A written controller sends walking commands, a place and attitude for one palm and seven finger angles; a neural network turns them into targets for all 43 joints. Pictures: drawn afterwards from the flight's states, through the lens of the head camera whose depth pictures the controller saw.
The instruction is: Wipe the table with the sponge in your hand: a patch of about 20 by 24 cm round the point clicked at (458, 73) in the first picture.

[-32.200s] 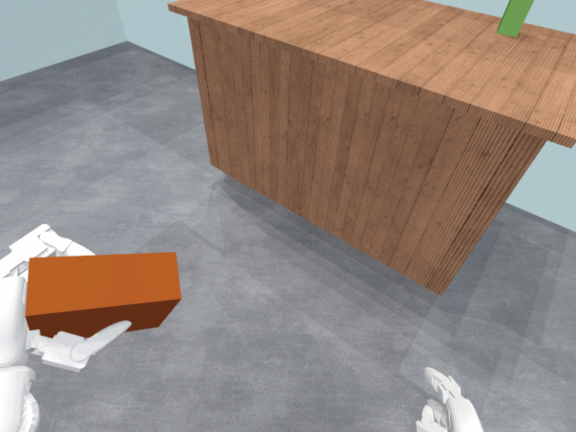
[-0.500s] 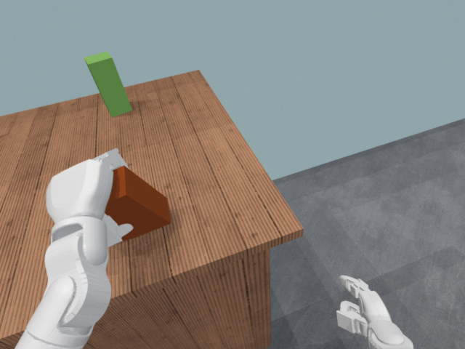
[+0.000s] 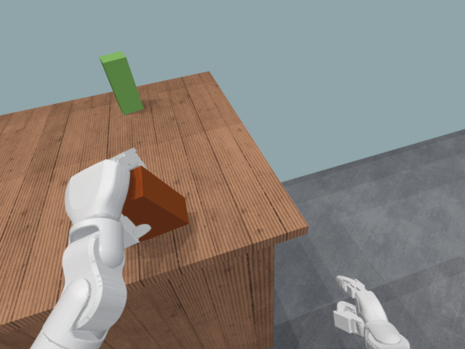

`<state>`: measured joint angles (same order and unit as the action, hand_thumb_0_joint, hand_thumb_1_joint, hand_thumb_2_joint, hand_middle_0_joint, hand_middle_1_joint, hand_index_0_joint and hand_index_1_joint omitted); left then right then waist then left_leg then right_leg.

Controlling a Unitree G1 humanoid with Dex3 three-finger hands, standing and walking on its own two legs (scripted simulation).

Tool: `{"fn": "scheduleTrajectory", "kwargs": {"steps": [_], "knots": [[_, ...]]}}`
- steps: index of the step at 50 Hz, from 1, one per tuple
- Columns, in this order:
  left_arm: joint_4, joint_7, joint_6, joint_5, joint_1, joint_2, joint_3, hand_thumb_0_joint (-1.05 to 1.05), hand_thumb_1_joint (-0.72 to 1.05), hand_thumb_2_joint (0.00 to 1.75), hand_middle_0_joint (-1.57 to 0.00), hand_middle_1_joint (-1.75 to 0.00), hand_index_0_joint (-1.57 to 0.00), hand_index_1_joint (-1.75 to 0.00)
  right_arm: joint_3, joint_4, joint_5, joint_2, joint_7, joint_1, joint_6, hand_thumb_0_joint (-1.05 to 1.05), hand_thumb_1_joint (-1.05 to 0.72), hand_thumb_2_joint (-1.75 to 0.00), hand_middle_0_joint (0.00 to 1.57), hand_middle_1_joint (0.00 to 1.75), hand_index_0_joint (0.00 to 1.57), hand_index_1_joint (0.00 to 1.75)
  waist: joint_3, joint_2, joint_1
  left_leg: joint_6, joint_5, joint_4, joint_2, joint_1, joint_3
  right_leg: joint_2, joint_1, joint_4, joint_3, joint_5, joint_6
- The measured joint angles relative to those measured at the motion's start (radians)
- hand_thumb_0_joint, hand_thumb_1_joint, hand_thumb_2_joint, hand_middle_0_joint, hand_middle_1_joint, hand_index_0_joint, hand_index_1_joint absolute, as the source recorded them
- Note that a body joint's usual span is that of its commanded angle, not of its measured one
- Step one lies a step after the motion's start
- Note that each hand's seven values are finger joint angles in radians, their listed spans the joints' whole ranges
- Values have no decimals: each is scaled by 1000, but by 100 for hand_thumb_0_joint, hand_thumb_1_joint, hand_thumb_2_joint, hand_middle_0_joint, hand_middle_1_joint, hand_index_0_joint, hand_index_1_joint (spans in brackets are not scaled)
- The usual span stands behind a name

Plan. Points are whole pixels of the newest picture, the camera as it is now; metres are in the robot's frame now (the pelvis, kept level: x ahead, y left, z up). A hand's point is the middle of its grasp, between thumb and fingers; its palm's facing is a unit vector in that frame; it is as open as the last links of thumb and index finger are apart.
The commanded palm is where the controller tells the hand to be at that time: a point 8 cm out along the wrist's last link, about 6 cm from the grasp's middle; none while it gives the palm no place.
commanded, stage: slide across to the third lane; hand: left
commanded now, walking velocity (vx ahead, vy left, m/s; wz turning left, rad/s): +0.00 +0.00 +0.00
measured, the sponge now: (144, 214) +0.28 +0.20 +0.13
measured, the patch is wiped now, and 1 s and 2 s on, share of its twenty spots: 0.90 0.90 0.95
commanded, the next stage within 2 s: wipe forward along the third lane in 0.44 s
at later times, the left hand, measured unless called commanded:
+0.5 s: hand (182, 193) +0.28 +0.12 +0.19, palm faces +0.25 -0.33 -0.91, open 9.7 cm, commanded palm +0.24 +0.13 +0.23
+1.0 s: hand (191, 176) +0.33 +0.12 +0.17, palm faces +0.16 -0.17 -0.97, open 9.7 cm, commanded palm +0.30 +0.16 +0.22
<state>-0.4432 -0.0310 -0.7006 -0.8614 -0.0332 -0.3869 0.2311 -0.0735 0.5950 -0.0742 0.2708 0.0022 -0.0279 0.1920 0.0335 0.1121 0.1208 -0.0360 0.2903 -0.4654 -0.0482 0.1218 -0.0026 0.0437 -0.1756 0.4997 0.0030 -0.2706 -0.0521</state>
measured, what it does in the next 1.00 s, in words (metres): shifts its weight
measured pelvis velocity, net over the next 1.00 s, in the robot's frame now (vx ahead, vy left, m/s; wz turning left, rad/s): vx -0.02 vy -0.05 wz -0.03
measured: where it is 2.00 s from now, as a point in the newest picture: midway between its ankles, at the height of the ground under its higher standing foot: outside the picture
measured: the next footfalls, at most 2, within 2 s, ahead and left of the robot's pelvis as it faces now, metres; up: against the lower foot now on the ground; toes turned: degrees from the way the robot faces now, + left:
none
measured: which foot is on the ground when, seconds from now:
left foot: down 0.00-1.00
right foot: down 0.00-1.00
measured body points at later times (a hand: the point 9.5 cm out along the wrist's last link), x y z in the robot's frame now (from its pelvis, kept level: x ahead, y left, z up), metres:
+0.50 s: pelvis -0.01 -0.02 +0.00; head -0.05 -0.08 +0.45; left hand +0.26 +0.13 +0.23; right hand +0.23 -0.21 -0.08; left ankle -0.02 +0.10 -0.74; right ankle +0.00 -0.09 -0.74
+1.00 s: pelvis -0.02 -0.05 +0.00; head -0.06 -0.11 +0.45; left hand +0.31 +0.13 +0.23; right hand +0.20 -0.28 -0.10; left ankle -0.02 +0.10 -0.74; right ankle +0.00 -0.09 -0.74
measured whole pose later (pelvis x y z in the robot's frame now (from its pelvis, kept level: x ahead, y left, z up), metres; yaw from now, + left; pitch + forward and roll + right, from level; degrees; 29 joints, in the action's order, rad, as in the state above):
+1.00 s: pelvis -0.02 -0.05 +0.00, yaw -2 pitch -3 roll +2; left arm 0.04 0.05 -0.68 -0.83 -0.40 -0.38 0.29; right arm -0.07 0.67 -0.06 0.30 -0.05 -0.03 0.19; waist 0.05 0.12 0.05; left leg -0.01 0.24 -0.42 0.01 0.12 0.00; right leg 0.10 -0.19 0.46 0.01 -0.21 -0.12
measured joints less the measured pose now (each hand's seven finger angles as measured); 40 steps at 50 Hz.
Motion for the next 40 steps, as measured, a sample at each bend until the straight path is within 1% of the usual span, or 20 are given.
{"fn": "scheduleTrajectory", "kwargs": {"steps": [3, 8, 10, 15, 17, 22, 29, 35, 40], "knots": [[7, 11, -7, 1, -22, -1, 20, 3, -44, 105, -71, -142, -74, -139, 0, 4, -1, 1, 2, 7, -6, 1, -90, -90, 19, 30, 20, 30, 0, 3, 1, 2, -5, 6, 0, -7, -1, 0, 5, -2, -1, 3, -2], [11, 28, -1, 6, -67, 11, 63, 2, -45, 105, -71, -142, -75, -138, -1, 8, 1, 1, 9, 17, -12, 1, -90, -90, 19, 30, 20, 30, -1, 7, 4, 5, -16, 19, -1, -18, -2, -1, 12, -7, -2, 8, -5], [12, 35, 2, 19, -79, 21, 78, 2, -45, 105, -72, -142, -76, -138, -3, 9, 2, -3, 12, 24, -7, 1, -90, -90, 19, 30, 20, 30, -2, 7, 2, 7, -20, 26, 1, -23, -1, 0, 16, -10, -1, 12, -6], [37, 46, 6, 38, -118, 24, 103, 1, -46, 105, -73, -140, -77, -137, -13, 7, 4, -16, 13, 35, 4, 1, -90, -90, 19, 30, 20, 30, -6, 2, -3, 15, -29, 38, 9, -31, 6, 9, 17, -15, 6, 21, -14], [49, 50, 6, 52, -133, 22, 105, 1, -46, 105, -73, -140, -77, -136, -15, 6, 4, -19, 14, 37, 6, 1, -90, -90, 19, 30, 20, 30, -8, 0, -5, 19, -33, 42, 13, -33, 10, 13, 17, -17, 10, 25, -18], [70, 51, 7, 67, -150, 23, 106, 0, -46, 105, -74, -139, -78, -135, -13, 7, 5, -18, 16, 30, 12, 1, -90, -90, 20, 30, 20, 30, -8, 1, -16, 28, -39, 51, 23, -37, 15, 23, 18, -24, 14, 34, -27], [96, 43, 21, 65, -158, 31, 115, 0, -46, 105, -74, -139, -78, -135, 3, 20, 6, -1, 18, 13, 16, 1, -90, -90, 19, 30, 20, 30, -5, 7, -27, 37, -43, 53, 31, -38, 14, 32, 17, -25, 12, 38, -37], [165, 55, 33, 85, -181, 23, 90, -1, -47, 106, -75, -138, -79, -134, 7, 38, 9, 6, -3, 8, 18, 1, -90, -90, 19, 30, 20, 30, -2, 7, -38, 39, -44, 50, 41, -31, 13, 42, 12, -28, 11, 43, -47], [230, 63, 34, 82, -214, 15, 69, -3, -49, 107, -77, -137, -80, -133, 8, 45, 12, 10, -20, 4, 15, 1, -90, -90, 19, 30, 20, 30, 2, 4, -48, 39, -47, 51, 48, -25, 14, 49, 5, -30, 11, 48, -55]]}}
